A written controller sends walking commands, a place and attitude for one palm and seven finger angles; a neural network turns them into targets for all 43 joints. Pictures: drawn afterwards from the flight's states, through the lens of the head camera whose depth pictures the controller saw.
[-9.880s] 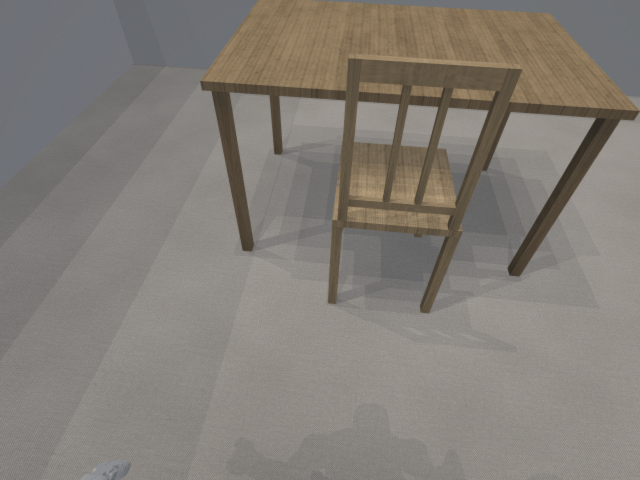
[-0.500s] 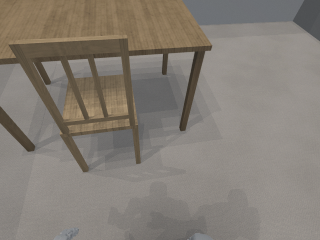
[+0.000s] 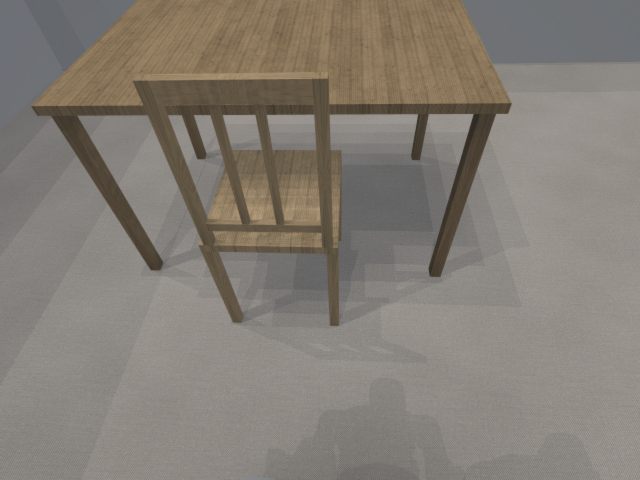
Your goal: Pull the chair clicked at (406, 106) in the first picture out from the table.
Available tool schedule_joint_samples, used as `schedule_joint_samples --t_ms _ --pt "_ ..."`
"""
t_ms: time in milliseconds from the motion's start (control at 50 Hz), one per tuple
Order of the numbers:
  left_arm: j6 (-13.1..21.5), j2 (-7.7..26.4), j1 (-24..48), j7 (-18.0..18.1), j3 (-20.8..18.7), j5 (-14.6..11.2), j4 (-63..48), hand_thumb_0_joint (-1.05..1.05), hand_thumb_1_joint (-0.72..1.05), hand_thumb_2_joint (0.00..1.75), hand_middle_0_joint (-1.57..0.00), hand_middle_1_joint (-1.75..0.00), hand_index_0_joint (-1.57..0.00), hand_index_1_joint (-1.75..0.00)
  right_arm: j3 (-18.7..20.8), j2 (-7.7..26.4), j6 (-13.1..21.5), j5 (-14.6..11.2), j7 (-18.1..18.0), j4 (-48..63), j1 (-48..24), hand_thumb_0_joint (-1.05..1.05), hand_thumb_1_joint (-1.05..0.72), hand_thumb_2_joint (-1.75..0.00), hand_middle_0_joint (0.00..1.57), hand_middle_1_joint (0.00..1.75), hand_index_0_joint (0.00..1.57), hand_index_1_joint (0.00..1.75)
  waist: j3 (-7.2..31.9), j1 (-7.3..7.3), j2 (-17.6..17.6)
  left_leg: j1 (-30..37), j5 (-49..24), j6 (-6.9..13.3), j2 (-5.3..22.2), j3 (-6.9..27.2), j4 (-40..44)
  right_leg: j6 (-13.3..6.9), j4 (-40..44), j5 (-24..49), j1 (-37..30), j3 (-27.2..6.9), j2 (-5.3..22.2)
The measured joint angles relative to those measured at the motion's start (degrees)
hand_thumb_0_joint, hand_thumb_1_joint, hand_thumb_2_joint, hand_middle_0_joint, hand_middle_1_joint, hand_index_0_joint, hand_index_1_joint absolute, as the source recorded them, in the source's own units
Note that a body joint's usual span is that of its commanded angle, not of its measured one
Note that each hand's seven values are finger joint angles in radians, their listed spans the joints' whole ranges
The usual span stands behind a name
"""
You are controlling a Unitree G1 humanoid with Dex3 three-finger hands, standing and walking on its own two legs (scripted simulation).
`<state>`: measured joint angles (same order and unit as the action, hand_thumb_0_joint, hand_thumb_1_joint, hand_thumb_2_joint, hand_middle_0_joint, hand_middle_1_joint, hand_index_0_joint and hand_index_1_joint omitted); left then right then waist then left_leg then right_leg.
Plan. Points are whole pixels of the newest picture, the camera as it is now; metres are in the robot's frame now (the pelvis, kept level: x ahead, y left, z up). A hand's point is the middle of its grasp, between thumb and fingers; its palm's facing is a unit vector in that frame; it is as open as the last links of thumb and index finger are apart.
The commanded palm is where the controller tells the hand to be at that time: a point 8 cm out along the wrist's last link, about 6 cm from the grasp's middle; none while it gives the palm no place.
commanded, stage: take the last steps up to it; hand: left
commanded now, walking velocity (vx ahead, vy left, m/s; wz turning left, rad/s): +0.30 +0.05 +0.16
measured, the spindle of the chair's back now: (232, 170) +0.73 +0.25 -0.08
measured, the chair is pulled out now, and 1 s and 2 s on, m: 0.00 0.00 0.00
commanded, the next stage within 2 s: come to a stop and stand still in 0.78 s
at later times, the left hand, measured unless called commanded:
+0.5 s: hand (183, 473) +0.16 +0.23 -0.18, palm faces +0.06 -0.98 -0.19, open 7.4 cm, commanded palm none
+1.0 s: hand (223, 400) +0.26 +0.19 -0.17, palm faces +0.14 -0.98 -0.16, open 7.3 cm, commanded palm none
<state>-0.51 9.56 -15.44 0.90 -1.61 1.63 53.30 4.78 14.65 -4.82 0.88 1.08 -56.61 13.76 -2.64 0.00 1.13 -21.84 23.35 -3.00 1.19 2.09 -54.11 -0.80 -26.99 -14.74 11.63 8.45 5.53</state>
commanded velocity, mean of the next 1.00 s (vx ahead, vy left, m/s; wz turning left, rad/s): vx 0.17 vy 0.00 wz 0.02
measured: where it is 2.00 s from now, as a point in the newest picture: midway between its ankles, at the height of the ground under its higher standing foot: outside the picture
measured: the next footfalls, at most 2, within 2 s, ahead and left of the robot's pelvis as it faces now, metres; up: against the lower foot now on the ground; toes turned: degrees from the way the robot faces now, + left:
left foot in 0.14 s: +0.00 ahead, +0.14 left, +0.00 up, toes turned +4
right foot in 0.58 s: +0.30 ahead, -0.07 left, +0.00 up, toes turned -4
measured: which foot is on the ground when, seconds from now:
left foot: up 0.00-0.12, down 0.14-0.60, up 0.62-1.00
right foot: down 0.00-0.14, up 0.16-0.56, down 0.58-1.00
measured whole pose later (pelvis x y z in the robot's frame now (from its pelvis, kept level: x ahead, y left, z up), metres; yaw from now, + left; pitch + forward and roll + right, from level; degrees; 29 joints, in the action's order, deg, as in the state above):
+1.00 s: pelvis +0.27 +0.03 +0.00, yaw +4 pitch -1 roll -1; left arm 2.6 6.9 -17.4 0.7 -1.3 1.1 62.5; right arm 2.2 10.1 1.2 0.7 -0.9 -60.3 12.6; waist -0.5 1.4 2.0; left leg -20.7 11.2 -1.5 4.1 -2.3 -34.4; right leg -2.5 -22.7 -13.9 7.9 8.2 -0.8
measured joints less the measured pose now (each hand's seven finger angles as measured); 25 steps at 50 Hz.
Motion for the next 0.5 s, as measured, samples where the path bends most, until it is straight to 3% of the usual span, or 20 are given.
schedule_joint_samples --t_ms 80,120,140,200,300,400,500 --pt "0.5 0.8 -1.8 -0.4 -0.5 0.2 1.9 0.01 0.90 0.89 -0.20 -0.30 -0.20 -0.30 -0.9 -0.7 1.2 -0.1 -0.1 -0.2 -1.3 0.01 -0.91 -0.90 0.20 0.30 0.19 0.30 0.0 1.74 -1.2 5.4 1.7 1.1 -0.2 -2.5 11.9 1.2 -0.7 -0.5 0.5 1.3 1.0" --pt "0.4 1.6 -3.3 -0.6 -0.8 0.0 3.2 0.01 0.90 0.89 -0.20 -0.30 -0.20 -0.30 -1.5 -1.1 2.6 -0.1 0.0 0.1 -1.4 0.01 -0.91 -0.90 0.20 0.30 0.19 0.30 0.7 2.24 -1.7 9.6 -1.1 2.0 -0.7 -4.0 20.9 2.0 -2.8 -1.8 1.2 1.9 1.4" --pt "0.2 1.9 -4.2 -0.7 -1.0 -0.2 3.7 0.01 0.90 0.89 -0.20 -0.30 -0.20 -0.30 -1.7 -1.2 3.5 0.0 -0.1 0.5 -1.2 0.01 -0.91 -0.90 0.20 0.30 0.20 0.30 1.5 2.20 -1.5 11.2 -2.5 3.1 -0.7 -3.5 24.7 2.2 -5.3 -3.8 2.3 2.0 1.2" --pt "-1.5 3.4 -5.4 -0.9 -1.5 -0.1 6.3 0.01 0.91 0.89 -0.20 -0.30 -0.20 -0.30 -2.5 -3.4 5.1 0.4 -0.6 0.7 -0.7 0.00 -0.91 -0.90 0.20 0.30 0.20 0.30 2.2 2.11 -3.6 12.4 -2.9 4.6 -1.6 -4.2 24.3 1.4 -19.2 -12.0 7.4 -2.0 0.4" --pt "-0.8 3.6 -4.6 -2.1 -1.4 0.0 7.7 0.01 0.91 0.90 -0.20 -0.30 -0.20 -0.30 -3.9 -5.7 6.8 0.2 -1.8 -0.6 3.3 0.00 -0.91 -0.90 0.20 0.30 0.20 0.30 2.9 0.98 -3.2 18.7 -4.6 5.0 -2.1 -3.4 32.0 1.3 -32.6 -5.2 15.5 -4.4 -0.5" --pt "0.0 2.5 -1.1 -2.3 -1.0 -0.3 6.4 0.01 0.91 0.90 -0.19 -0.30 -0.20 -0.30 -4.3 -6.9 7.7 -0.1 -2.2 -3.7 7.3 0.00 -0.91 -0.90 0.20 0.30 0.20 0.30 1.7 0.43 -2.5 24.1 -4.9 5.2 -2.9 -3.0 37.2 1.9 -31.1 -1.3 20.1 -4.9 0.1" --pt "0.3 0.9 3.3 -2.4 -0.8 -0.7 4.9 0.01 0.91 0.90 -0.19 -0.30 -0.20 -0.30 -4.1 -7.0 7.8 0.3 -2.4 -6.4 10.4 0.00 -0.91 -0.90 0.21 0.30 0.20 0.30 -0.1 -1.29 -1.3 28.0 -1.7 4.2 -2.8 -3.2 37.7 0.9 -18.9 0.4 19.5 -3.3 -0.3"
